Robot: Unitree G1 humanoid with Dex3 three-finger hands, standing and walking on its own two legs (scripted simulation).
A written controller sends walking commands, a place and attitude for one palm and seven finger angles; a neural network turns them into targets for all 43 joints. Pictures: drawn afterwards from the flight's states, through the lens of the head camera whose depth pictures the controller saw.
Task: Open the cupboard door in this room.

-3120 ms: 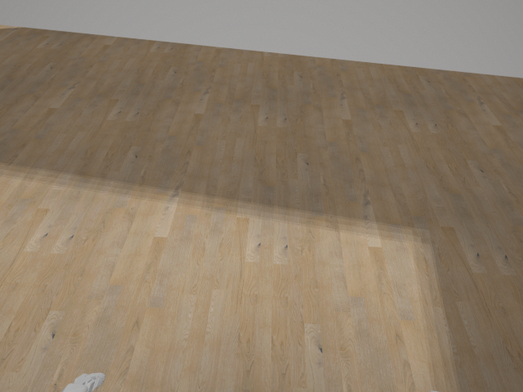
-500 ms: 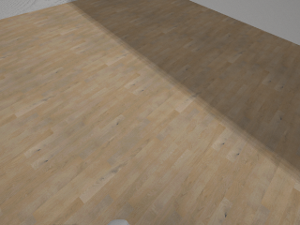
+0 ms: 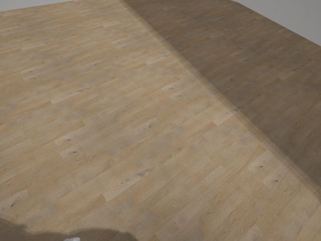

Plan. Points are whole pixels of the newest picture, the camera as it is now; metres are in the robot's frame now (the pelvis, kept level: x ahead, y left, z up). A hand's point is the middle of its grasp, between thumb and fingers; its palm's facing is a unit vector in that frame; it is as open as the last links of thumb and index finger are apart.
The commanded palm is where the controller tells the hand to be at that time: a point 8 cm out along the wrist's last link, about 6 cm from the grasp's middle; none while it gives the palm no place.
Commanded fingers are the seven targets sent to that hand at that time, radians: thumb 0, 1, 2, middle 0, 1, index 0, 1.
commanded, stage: turn or walk to find it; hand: left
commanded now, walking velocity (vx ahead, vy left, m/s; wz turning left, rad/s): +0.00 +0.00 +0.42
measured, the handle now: out of the picture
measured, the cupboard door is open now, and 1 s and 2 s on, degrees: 0 0 0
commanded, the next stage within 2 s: none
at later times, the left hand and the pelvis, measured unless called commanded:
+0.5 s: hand out of the picture -0.04 +0.18 -0.17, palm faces +0.26 -0.93 -0.25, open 7.4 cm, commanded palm none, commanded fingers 0.00 0.90 0.90 -0.20 -0.30 -0.20 -0.30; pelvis -0.03 -0.02 -0.01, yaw +14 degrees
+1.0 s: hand out of the picture -0.05 +0.20 -0.16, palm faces +0.43 -0.86 -0.28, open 7.4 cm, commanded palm none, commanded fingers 0.00 0.90 0.90 -0.20 -0.30 -0.20 -0.30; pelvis -0.06 -0.03 -0.01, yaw +25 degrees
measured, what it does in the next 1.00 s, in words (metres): steps on the spot, turning left: right foot, then left foot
